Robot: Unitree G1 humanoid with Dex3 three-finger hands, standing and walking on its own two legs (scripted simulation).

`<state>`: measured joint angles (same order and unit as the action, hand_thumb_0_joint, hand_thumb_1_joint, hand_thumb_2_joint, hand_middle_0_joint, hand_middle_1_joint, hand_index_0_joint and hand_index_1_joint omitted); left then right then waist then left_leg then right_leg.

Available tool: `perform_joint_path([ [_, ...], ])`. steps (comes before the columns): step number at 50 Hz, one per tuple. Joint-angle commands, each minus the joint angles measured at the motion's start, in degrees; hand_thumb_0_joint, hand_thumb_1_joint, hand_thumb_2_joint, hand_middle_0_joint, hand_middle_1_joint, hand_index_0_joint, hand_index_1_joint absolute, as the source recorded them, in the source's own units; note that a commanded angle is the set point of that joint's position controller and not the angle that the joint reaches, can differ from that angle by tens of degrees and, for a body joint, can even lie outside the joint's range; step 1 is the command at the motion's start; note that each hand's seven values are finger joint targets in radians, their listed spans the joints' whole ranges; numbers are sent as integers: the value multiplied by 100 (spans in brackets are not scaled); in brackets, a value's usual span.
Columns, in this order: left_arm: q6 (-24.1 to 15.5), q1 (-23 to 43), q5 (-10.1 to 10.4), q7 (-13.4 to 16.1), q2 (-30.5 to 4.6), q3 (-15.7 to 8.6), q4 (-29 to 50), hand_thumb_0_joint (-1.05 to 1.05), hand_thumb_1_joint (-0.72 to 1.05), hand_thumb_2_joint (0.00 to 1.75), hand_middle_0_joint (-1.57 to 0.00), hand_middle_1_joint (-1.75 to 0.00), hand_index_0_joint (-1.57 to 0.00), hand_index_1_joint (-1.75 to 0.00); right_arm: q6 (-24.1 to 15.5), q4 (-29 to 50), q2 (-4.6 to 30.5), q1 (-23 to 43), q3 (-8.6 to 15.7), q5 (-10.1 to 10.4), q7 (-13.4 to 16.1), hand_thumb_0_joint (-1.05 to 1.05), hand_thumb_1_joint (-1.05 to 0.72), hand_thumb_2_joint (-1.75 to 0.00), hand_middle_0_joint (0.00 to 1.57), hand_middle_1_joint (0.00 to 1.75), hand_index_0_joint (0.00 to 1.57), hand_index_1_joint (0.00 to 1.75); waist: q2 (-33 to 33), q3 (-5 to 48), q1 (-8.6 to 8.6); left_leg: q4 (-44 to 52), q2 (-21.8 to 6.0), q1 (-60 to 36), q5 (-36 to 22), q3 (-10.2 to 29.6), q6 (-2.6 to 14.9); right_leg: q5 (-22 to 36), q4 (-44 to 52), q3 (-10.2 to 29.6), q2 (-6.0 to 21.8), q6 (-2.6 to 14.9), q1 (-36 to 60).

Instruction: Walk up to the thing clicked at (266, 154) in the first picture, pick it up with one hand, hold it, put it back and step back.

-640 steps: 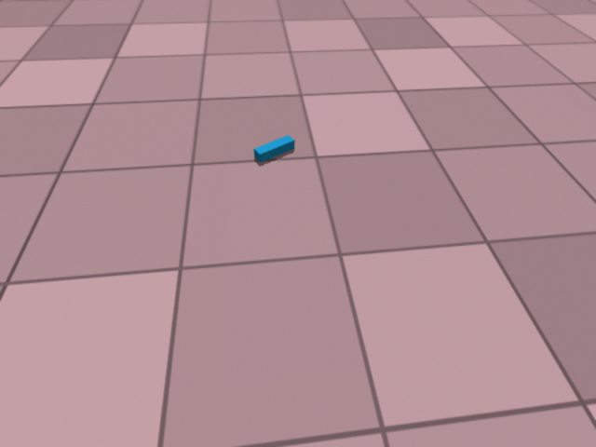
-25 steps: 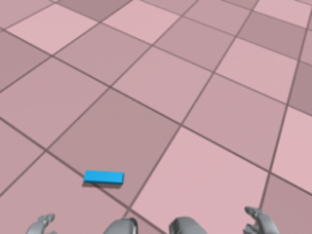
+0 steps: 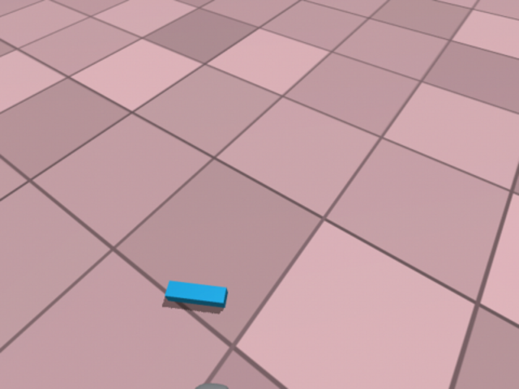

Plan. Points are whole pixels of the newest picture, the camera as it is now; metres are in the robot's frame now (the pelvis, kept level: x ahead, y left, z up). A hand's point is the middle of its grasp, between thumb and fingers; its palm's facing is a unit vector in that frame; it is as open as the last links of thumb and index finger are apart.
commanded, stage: walk up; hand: left
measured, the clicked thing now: (197, 294) +0.51 +0.28 -0.74
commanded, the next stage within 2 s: stand in 0.80 s
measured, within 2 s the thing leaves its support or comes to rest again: neither
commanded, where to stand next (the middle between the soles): +0.10 +0.01 m, yaw -2 degrees
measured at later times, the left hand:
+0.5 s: hand out of the picture +0.08 +0.26 -0.15, palm faces -0.01 -0.89 -0.45, open 7.4 cm
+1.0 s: hand out of the picture +0.09 +0.30 -0.17, palm faces +0.05 -0.94 -0.34, open 7.4 cm
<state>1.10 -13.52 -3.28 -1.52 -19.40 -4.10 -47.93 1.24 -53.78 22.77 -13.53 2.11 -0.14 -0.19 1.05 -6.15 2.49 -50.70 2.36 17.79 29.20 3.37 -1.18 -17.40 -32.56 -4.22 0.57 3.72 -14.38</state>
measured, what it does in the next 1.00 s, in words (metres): steps on the spot: left foot, then right foot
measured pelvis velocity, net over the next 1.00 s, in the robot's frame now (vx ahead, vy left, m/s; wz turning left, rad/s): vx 0.01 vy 0.03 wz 0.04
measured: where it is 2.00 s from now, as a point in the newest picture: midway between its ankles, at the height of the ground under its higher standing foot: outside the picture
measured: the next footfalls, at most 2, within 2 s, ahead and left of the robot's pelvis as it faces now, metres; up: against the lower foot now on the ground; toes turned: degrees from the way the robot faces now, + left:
left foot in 0.08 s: +0.03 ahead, +0.12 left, +0.00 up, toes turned +2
right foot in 0.44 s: +0.17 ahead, -0.15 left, +0.00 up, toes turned -3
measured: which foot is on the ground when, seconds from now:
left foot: up 0.00-0.06, down 0.08-0.46, up 0.48-0.74, down 0.76-1.00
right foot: down 0.00-0.10, up 0.12-0.42, down 0.44-0.80, up 0.82-1.00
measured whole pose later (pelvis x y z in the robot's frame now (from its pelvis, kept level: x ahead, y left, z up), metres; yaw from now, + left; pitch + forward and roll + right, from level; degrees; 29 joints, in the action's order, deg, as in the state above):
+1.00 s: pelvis +0.01 +0.03 -0.01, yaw +3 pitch -2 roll +0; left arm 0.9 -10.8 -0.2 -0.1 -23.8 -3.6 -55.5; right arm -0.5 -57.9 20.0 -18.2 3.0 -1.3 0.0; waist -4.0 -2.8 -0.8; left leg -34.6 -0.8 10.8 21.9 1.8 -0.7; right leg -23.9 -43.6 2.1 0.6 0.4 -21.2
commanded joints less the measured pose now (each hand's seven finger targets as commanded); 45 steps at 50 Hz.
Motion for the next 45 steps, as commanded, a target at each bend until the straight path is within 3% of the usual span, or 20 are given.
perform_joint_path([
  [1, -132, -654, 50, -59, -1820, -516, 440, 0, 90, 90, -20, -30, -20, -30, -474, 797, 1124, 617, 340, -114, 6, 0, -90, -90, 20, 30, 20, 30, -1049, 273, 388, 1862, -215, 859, 406, -271, 207, -1295, 1475, 2240, 1548, 1038, 1395],
  [4, -95, 98, 108, -123, -1568, -335, 708, 0, 90, 90, -20, -30, -20, -30, -594, 288, 1009, -904, 500, -136, 39, 0, -90, -90, 20, 30, 20, 30, -229, 409, -627, 3278, -94, -2207, -1539, -393, 530, -970, 191, 870, 737, 319, -915],
  [6, -58, 331, 162, -72, -1121, -282, 897, 0, 90, 90, -20, -30, -20, -30, -592, 454, 1928, -1116, 678, -326, 133, 0, -90, -90, 20, 30, 20, 30, 1106, 6, -737, 4096, -2375, -2246, 1500, 3345, 1336, -1482, -2274, 432, -168, -236, -3349],
  [7, -65, 440, 102, -58, -1645, -404, 797, 0, 90, 90, -20, -30, -20, -30, -600, 580, 2007, -834, 693, -188, 143, 0, -90, -90, 20, 30, 20, 30, 528, -438, -719, 4380, -2746, -1035, 2089, 3484, 1665, -1148, -2577, 1126, 353, -195, -2755],
  [11, -153, -406, 187, -151, -1590, -355, 297, 0, 90, 90, -20, -30, -20, -30, -700, 856, 1342, -232, 438, -92, 117, 0, -90, -90, 20, 30, 20, 30, 524, -399, -204, 3881, -1636, -965, -423, 1183, 1250, -258, -2318, 1094, 295, -241, -2074],
  [15, -255, -432, 338, -70, -1311, -184, 43, 0, 90, 90, -20, -30, -20, -30, -514, 984, 1204, 295, 347, -180, 18, 0, -90, -90, 20, 30, 20, 30, 1361, -496, -184, 3611, -1034, 246, -1688, -51, 1036, 77, -1203, 428, 210, -470, -688],
  [18, -366, -433, 425, 239, -1370, -197, -138, 0, 90, 90, -20, -30, -20, -30, -166, 1066, 1123, 157, 356, -192, -53, 0, -90, -90, 20, 30, 20, 30, 1396, -133, -317, 2407, -955, -113, -3996, -198, 1128, 574, -548, 28, 60, -492, -243],
  [21, -433, -963, 387, 462, -1706, -279, -388, 0, 90, 90, -20, -30, -20, -30, 81, 1206, 1009, 170, 350, -7, -84, 0, -90, -90, 20, 30, 20, 30, 74, 555, 21, 327, -419, -40, -3072, -563, 654, 2188, 780, -99, -88, -429, 822],
  [23, -504, -1130, 271, 538, -2303, -409, -199, 0, 90, 90, -20, -30, -20, -30, 207, 1178, 586, -481, 239, 64, -30, 0, -90, -90, 20, 30, 20, 30, -1243, 1054, -61, -1621, 244, 941, 637, 234, 292, 4155, 1099, 2981, 2225, 324, 1176],
  [24, -460, -636, 284, 566, -2357, -390, 10, 0, 90, 90, -20, -30, -20, -30, 328, 1126, 1000, -545, 386, 43, 48, 0, -90, -90, 20, 30, 20, 30, -867, 1050, -147, -2214, 16, 698, 744, 572, 273, 3551, 1068, 3375, 2601, 1042, 600],
  [25, -438, -314, 269, 593, -2366, -413, 97, 0, 90, 90, -20, -30, -20, -30, 372, 1072, 1150, -458, 471, 15, 80, 0, -90, -90, 20, 30, 20, 30, -935, 919, -199, -2492, -169, 755, 673, 621, 223, 2806, 1101, 3431, 2590, 1281, 204],
  [29, -301, 218, 228, 594, -1953, -366, 213, 0, 90, 90, -20, -30, -20, -30, 432, 919, 1227, -515, 615, -24, -30, 0, -90, -90, 20, 30, 20, 30, -1018, 809, -304, -2723, 31, 638, -347, 738, 104, -492, 1200, 1743, 1509, 611, -680],
  [35, -167, 841, -5, 433, -1881, -389, 435, 0, 90, 90, -20, -30, -20, -30, 208, 512, 1146, -639, 464, 13, -102, 0, -90, -90, 20, 30, 20, 30, -2130, 1010, -182, 494, -238, 174, 327, -397, -30, -1478, 810, 1265, 1273, 580, -388],
  [37, -17, 872, 100, 368, -1892, -362, 345, 0, 90, 90, -20, -30, -20, -30, 97, 208, 1124, -1036, 485, -55, -55, 0, -90, -90, 20, 30, 20, 30, -1652, 886, -374, 1729, -211, -693, -597, -574, 104, -1428, 183, 1171, 1193, 424, -1043],
  [38, 51, 658, 150, 364, -1602, -289, 294, 0, 90, 90, -20, -30, -20, -30, 37, 150, 1187, -960, 516, -165, -19, 0, -90, -90, 20, 30, 20, 30, -927, 613, -352, 2106, -164, -880, -682, -105, 152, -1503, -754, 1046, 899, 177, -1586],
  [39, 95, 402, 238, 365, -1190, -156, 303, 0, 90, 90, -20, -30, -20, -30, -31, 294, 1531, -625, 541, -268, 12, 0, -90, -90, 20, 30, 20, 30, 639, 154, -251, 3222, -991, -460, 473, 1600, 424, -1580, -2053, 662, 205, -51, -2354],
  [40, 52, 357, 220, 352, -1013, -165, 301, 0, 90, 90, -20, -30, -20, -30, -180, 613, 1983, -406, 546, -283, 57, 0, -90, -90, 20, 30, 20, 30, 1565, 97, -378, 4357, -2246, 487, 2039, 3677, 516, -1778, -2419, 1154, -203, -310, -2513],
  [41, -51, 954, 177, 379, -1584, -343, 338, 0, 90, 90, -20, -30, -20, -30, -256, 430, 2068, 60, 602, -363, 150, 0, -90, -90, 20, 30, 20, 30, 775, -531, -315, 4537, -2325, 1615, 2531, 4244, 1204, -1401, -2844, 1695, -83, -242, -1974],
  [43, -128, 697, 328, 248, -1650, -325, -57, 0, 90, 90, -20, -30, -20, -30, -354, 467, 1441, 763, 487, -245, 130, 0, -90, -90, 20, 30, 20, 30, 237, -653, 91, 3850, -1567, 1280, 1703, 2318, 1048, -571, -2742, 1387, 101, -272, -1577],
  [45, -164, 318, 335, 203, -1462, -231, -249, 0, 90, 90, -20, -30, -20, -30, -398, 437, 1297, 764, 442, -161, 150, 0, -90, -90, 20, 30, 20, 30, 869, 114, 56, 3323, -1391, -414, -411, 1491, 855, -436, -2263, 1039, 43, -268, -1731],
])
